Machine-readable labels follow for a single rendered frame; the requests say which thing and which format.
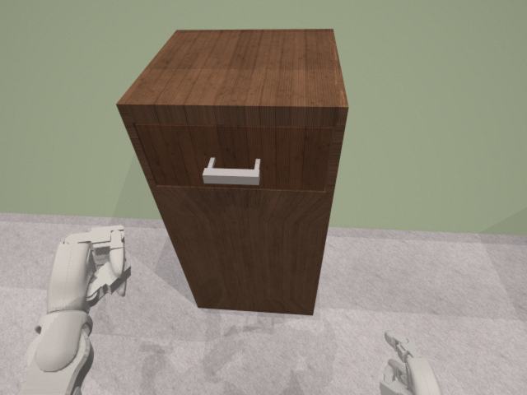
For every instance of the left robot forearm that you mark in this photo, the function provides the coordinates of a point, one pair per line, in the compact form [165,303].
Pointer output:
[58,360]

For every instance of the cabinet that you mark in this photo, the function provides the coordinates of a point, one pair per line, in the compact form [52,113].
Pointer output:
[246,249]

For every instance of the drawer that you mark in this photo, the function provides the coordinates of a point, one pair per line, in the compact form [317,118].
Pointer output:
[291,157]

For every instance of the handle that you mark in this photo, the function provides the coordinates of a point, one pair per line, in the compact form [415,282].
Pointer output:
[231,176]

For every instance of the left robot hand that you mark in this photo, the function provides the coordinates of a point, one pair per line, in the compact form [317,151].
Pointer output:
[74,266]

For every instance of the right robot hand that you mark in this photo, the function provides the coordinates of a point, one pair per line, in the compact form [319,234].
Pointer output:
[417,378]

